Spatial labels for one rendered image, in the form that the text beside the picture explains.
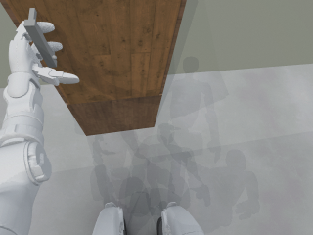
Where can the robot left hand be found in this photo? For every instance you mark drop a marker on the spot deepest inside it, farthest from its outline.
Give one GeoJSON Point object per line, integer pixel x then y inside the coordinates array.
{"type": "Point", "coordinates": [22, 57]}

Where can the left robot thigh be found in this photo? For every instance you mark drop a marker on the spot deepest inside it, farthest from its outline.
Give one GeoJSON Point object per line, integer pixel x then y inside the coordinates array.
{"type": "Point", "coordinates": [109, 222]}

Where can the robot left forearm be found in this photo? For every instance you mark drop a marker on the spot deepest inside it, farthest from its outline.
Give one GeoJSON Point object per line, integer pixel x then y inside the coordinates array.
{"type": "Point", "coordinates": [24, 118]}

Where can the robot thigh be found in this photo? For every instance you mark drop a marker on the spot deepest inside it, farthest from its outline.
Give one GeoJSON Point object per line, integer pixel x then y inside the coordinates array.
{"type": "Point", "coordinates": [109, 222]}
{"type": "Point", "coordinates": [177, 221]}

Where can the left robot upper arm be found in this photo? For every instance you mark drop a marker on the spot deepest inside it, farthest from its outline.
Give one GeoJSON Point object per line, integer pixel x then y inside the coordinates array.
{"type": "Point", "coordinates": [23, 168]}

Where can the cupboard door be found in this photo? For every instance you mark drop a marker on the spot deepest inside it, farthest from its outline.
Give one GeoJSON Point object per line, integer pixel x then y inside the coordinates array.
{"type": "Point", "coordinates": [117, 48]}

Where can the handle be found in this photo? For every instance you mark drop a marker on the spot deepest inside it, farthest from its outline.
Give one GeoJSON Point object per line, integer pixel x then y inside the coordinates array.
{"type": "Point", "coordinates": [38, 38]}

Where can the right robot thigh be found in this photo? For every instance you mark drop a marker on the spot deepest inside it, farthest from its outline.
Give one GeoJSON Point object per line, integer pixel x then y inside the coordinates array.
{"type": "Point", "coordinates": [177, 221]}

